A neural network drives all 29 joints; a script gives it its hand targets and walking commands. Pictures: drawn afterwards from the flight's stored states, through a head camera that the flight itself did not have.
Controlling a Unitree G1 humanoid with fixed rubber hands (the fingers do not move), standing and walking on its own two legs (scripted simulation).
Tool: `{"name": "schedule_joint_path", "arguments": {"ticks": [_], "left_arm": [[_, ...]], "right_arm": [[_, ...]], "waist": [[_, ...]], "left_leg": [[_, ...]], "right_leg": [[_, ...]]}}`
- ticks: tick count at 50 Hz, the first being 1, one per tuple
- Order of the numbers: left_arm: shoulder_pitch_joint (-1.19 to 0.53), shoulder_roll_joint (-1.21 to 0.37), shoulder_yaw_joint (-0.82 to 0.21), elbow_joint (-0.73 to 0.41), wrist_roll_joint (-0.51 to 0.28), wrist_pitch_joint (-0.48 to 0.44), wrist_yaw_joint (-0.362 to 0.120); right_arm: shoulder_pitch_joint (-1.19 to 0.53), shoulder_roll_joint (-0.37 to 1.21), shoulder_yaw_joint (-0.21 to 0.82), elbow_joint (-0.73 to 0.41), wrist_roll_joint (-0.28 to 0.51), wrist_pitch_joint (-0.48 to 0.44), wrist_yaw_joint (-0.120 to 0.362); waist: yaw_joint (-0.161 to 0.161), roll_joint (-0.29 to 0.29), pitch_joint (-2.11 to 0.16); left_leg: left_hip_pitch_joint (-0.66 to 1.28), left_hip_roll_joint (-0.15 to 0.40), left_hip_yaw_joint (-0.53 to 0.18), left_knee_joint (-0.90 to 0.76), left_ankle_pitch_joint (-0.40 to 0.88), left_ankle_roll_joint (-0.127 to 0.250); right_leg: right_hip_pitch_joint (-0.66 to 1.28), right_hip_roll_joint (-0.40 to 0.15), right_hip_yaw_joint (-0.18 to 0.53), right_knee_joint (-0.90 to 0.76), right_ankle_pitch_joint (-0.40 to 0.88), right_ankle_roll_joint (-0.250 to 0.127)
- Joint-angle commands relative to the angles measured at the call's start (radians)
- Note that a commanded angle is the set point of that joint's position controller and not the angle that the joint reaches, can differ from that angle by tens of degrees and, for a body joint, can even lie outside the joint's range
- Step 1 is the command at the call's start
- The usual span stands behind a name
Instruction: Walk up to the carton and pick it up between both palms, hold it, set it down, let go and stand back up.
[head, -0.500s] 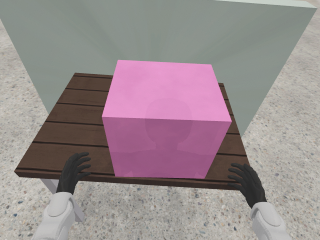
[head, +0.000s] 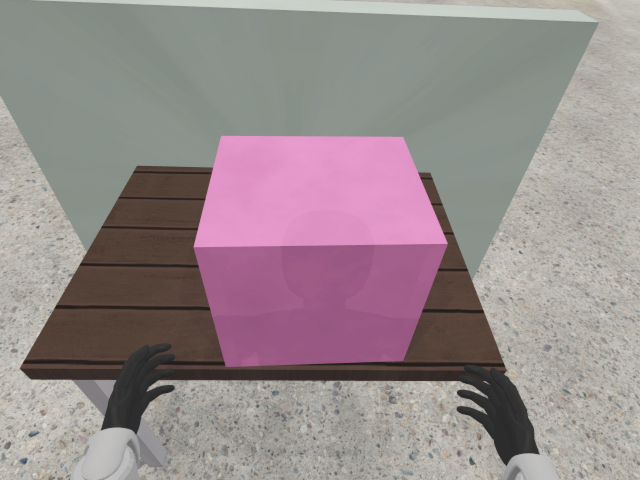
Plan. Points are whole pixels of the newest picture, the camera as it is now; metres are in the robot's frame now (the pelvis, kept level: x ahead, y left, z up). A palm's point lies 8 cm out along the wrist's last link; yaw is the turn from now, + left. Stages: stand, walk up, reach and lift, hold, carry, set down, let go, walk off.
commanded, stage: set down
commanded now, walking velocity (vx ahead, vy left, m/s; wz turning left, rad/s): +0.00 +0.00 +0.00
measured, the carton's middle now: (314, 251) +0.47 +0.02 +0.01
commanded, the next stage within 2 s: none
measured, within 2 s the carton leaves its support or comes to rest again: neither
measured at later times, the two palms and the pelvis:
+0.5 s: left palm (120, 437) +0.18 +0.24 -0.03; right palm (504, 440) +0.20 -0.23 -0.04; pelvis +0.03 +0.00 +0.01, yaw +0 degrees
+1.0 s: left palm (133, 448) +0.18 +0.23 -0.05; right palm (498, 450) +0.19 -0.23 -0.06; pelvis +0.03 -0.02 +0.01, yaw +1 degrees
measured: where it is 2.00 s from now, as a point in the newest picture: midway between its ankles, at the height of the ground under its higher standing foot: outside the picture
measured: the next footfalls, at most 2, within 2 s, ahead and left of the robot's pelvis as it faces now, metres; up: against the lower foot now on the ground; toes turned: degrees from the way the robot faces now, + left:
none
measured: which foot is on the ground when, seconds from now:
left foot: down 0.00-1.00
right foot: down 0.00-1.00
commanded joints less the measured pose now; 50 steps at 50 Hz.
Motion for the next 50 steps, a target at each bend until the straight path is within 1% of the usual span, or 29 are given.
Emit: {"name": "schedule_joint_path", "arguments": {"ticks": [1, 7, 9, 11, 12, 14, 15, 17, 19, 20, 21, 22, 23, 24, 26, 28, 29, 30, 32, 34, 35, 36, 38, 40, 42, 44, 47, 49, 50], "left_arm": [[-0.175, 0.173, 0.084, -0.255, 0.009, -0.069, 0.004], [-0.103, 0.15, 0.072, -0.298, 0.016, -0.048, 0.002], [-0.077, 0.16, 0.086, -0.174, 0.032, -0.019, -0.019], [-0.056, 0.15, 0.096, -0.219, 0.047, -0.029, -0.02], [-0.07, 0.165, 0.1, -0.388, 0.03, -0.061, 0.0], [-0.034, 0.124, 0.072, -0.246, 0.047, -0.032, -0.006], [-0.023, 0.15, 0.07, -0.372, 0.035, -0.059, 0.011], [-0.03, 0.115, 0.062, -0.225, 0.065, -0.023, 0.002], [-0.004, 0.114, 0.049, -0.209, 0.063, -0.028, -0.004], [-0.031, 0.095, 0.053, -0.181, 0.083, -0.011, -0.001], [-0.033, 0.145, 0.075, -0.334, 0.052, -0.048, 0.013], [-0.011, 0.122, 0.067, -0.138, 0.094, -0.009, -0.004], [-0.036, 0.131, 0.074, -0.158, 0.099, -0.008, -0.004], [-0.03, 0.136, 0.079, -0.334, 0.05, -0.045, 0.014], [-0.005, 0.116, 0.066, -0.129, 0.084, -0.014, -0.006], [-0.003, 0.158, 0.08, -0.191, 0.059, -0.035, -0.013], [0.003, 0.115, 0.07, -0.094, 0.107, -0.003, -0.018], [-0.013, 0.153, 0.081, -0.231, 0.072, -0.027, -0.013], [-0.005, 0.104, 0.069, -0.099, 0.12, 0.003, -0.021], [0.021, 0.154, 0.084, -0.29, 0.073, -0.037, -0.01], [0.028, 0.111, 0.069, -0.099, 0.115, 0.004, -0.025], [0.025, 0.117, 0.09, -0.085, 0.129, 0.016, -0.037], [-0.001, 0.156, 0.101, -0.207, 0.116, 0.003, -0.031], [-0.006, 0.107, 0.088, -0.062, 0.143, 0.044, -0.038], [-0.014, 0.17, 0.103, -0.227, 0.08, 0.01, -0.039], [-0.028, 0.117, 0.084, -0.007, 0.141, 0.07, -0.06], [-0.057, 0.149, 0.103, -0.208, 0.113, 0.046, -0.036], [-0.038, 0.113, 0.091, -0.056, 0.15, 0.09, -0.048], [-0.056, 0.129, 0.095, -0.079, 0.131, 0.086, -0.051]], "right_arm": [[-0.194, -0.141, -0.079, -0.26, 0.005, -0.066, -0.005], [-0.151, -0.14, -0.101, -0.267, -0.014, -0.074, 0.004], [-0.114, -0.129, -0.077, -0.181, -0.033, -0.049, -0.007], [-0.094, -0.119, -0.093, -0.165, -0.045, -0.064, -0.011], [-0.111, -0.136, -0.106, -0.274, -0.02, -0.096, -0.004], [-0.112, -0.146, -0.113, -0.163, -0.042, -0.083, 0.006], [-0.105, -0.151, -0.134, -0.256, -0.028, -0.105, 0.008], [-0.112, -0.16, -0.123, -0.102, -0.051, -0.083, 0.018], [-0.078, -0.146, -0.123, -0.091, -0.053, -0.09, 0.013], [-0.108, -0.15, -0.117, -0.044, -0.063, -0.08, 0.023], [-0.091, -0.142, -0.106, -0.18, -0.021, -0.108, 0.019], [-0.074, -0.129, -0.096, 0.003, -0.065, -0.079, 0.014], [-0.097, -0.128, -0.104, 0.0, -0.077, -0.084, 0.014], [-0.101, -0.142, -0.115, -0.168, -0.046, -0.121, 0.017], [-0.095, -0.134, -0.096, 0.013, -0.073, -0.097, 0.012], [-0.081, -0.122, -0.097, -0.069, -0.069, -0.123, -0.006], [-0.085, -0.133, -0.1, 0.076, -0.092, -0.106, 0.004], [-0.085, -0.138, -0.108, -0.057, -0.075, -0.127, -0.003], [-0.095, -0.142, -0.079, 0.069, -0.093, -0.114, 0.004], [-0.06, -0.137, -0.092, -0.106, -0.059, -0.151, -0.005], [-0.077, -0.134, -0.083, 0.07, -0.104, -0.127, 0.001], [-0.072, -0.11, -0.058, 0.094, -0.105, -0.126, -0.005], [-0.08, -0.109, -0.07, -0.027, -0.083, -0.142, -0.011], [-0.095, -0.095, -0.06, 0.107, -0.12, -0.112, -0.008], [-0.078, -0.083, -0.068, -0.113, -0.107, -0.134, -0.027], [-0.096, -0.071, -0.053, 0.13, -0.162, -0.085, -0.028], [-0.107, -0.082, -0.083, -0.061, -0.14, -0.106, -0.031], [-0.104, -0.055, -0.057, 0.093, -0.177, -0.075, -0.029], [-0.096, -0.047, -0.059, 0.052, -0.175, -0.073, -0.033]], "waist": [[0.024, 0.013, -0.099], [0.005, 0.027, -0.081], [0.01, -0.003, -0.033], [0.014, 0.013, -0.05], [0.038, 0.033, -0.136], [0.022, 0.038, -0.063], [0.026, 0.043, -0.144], [0.013, 0.052, -0.05], [-0.008, 0.022, -0.037], [0.016, 0.047, -0.02], [0.042, 0.037, -0.102], [0.018, 0.053, -0.015], [0.023, 0.048, -0.02], [0.049, 0.029, -0.125], [0.028, 0.023, -0.017], [0.025, -0.002, -0.076], [0.03, 0.074, -0.031], [0.039, 0.043, -0.104], [0.032, 0.047, -0.03], [0.043, 0.009, -0.162], [0.024, 0.04, -0.06], [0.032, 0.035, -0.037], [0.048, 0.032, -0.082], [0.038, 0.045, -0.012], [0.038, -0.021, -0.09], [0.022, 0.024, 0.034], [0.043, 0.024, -0.069], [0.029, 0.035, 0.002], [0.035, 0.01, -0.008]], "left_leg": [[0.061, -0.005, 0.003, -0.129, 0.004, -0.034], [0.083, 0.015, -0.007, -0.137, 0.055, -0.05], [0.062, 0.004, 0.015, -0.136, 0.061, -0.047], [0.107, 0.005, 0.016, -0.147, 0.138, -0.058], [0.13, 0.013, 0.003, -0.131, 0.208, -0.065], [0.14, 0.02, -0.001, -0.135, 0.18, -0.077], [0.152, 0.023, -0.003, -0.132, 0.232, -0.073], [0.136, 0.025, -0.009, -0.14, 0.185, -0.08], [0.134, 0.024, 0.001, -0.148, 0.203, -0.07], [0.115, 0.027, 0.002, -0.159, 0.192, -0.078], [0.117, 0.018, 0.012, -0.146, 0.235, -0.066], [0.119, 0.019, 0.019, -0.15, 0.206, -0.075], [0.116, 0.017, 0.018, -0.15, 0.217, -0.075], [0.133, 0.015, 0.02, -0.14, 0.283, -0.07], [0.135, 0.009, 0.03, -0.147, 0.258, -0.069], [0.14, 0.0, 0.04, -0.139, 0.287, -0.055], [0.158, 0.01, 0.029, -0.14, 0.299, -0.075], [0.154, 0.013, 0.036, -0.131, 0.327, -0.075], [0.147, 0.006, 0.045, -0.125, 0.305, -0.079], [0.176, 0.006, 0.039, -0.116, 0.402, -0.07], [0.161, 0.004, 0.041, -0.115, 0.36, -0.08], [0.159, -0.002, 0.047, -0.115, 0.353, -0.075], [0.159, -0.006, 0.05, -0.123, 0.348, -0.065], [0.141, -0.004, 0.044, -0.135, 0.28, -0.065], [0.131, -0.016, 0.06, -0.128, 0.308, -0.05], [0.12, -0.01, 0.05, -0.145, 0.231, -0.055], [0.13, -0.005, 0.054, -0.143, 0.259, -0.053], [0.121, -0.005, 0.06, -0.147, 0.226, -0.054], [0.116, -0.008, 0.062, -0.145, 0.207, -0.052]], "right_leg": [[-0.048, 0.0, -0.017, -0.15, -0.001, -0.027], [-0.026, 0.008, -0.036, -0.155, 0.049, -0.033], [-0.017, 0.001, -0.019, -0.179, 0.05, -0.026], [0.006, 0.01, -0.027, -0.185, 0.093, -0.025], [0.017, 0.019, -0.038, -0.165, 0.144, -0.026], [-0.016, 0.026, -0.041, -0.189, 0.095, -0.035], [0.014, 0.037, -0.049, -0.177, 0.155, -0.037], [-0.022, 0.029, -0.045, -0.191, 0.083, -0.04], [0.016, 0.035, -0.052, -0.199, 0.124, -0.035], [0.009, 0.038, -0.056, -0.194, 0.083, -0.047], [0.066, 0.029, -0.045, -0.189, 0.145, -0.04], [0.045, 0.024, -0.035, -0.198, 0.104, -0.038], [0.045, 0.026, -0.037, -0.202, 0.11, -0.039], [0.081, 0.038, -0.056, -0.182, 0.181, -0.04], [0.043, 0.031, -0.04, -0.208, 0.152, -0.037], [0.095, 0.024, -0.036, -0.196, 0.235, -0.027], [0.057, 0.031, -0.038, -0.194, 0.197, -0.042], [0.09, 0.03, -0.039, -0.191, 0.226, -0.038], [0.056, 0.04, -0.055, -0.2, 0.188, -0.04], [0.131, 0.044, -0.056, -0.179, 0.327, -0.034], [0.084, 0.041, -0.052, -0.194, 0.28, -0.04], [0.106, 0.032, -0.051, -0.2, 0.274, -0.032], [0.122, 0.028, -0.051, -0.187, 0.322, -0.026], [0.095, 0.025, -0.049, -0.205, 0.244, -0.027], [0.159, 0.017, -0.046, -0.189, 0.341, -0.015], [0.106, 0.015, -0.048, -0.203, 0.262, -0.021], [0.127, 0.018, -0.057, -0.185, 0.275, -0.02], [0.115, 0.02, -0.055, -0.201, 0.248, -0.022], [0.112, 0.013, -0.055, -0.199, 0.234, -0.018]]}}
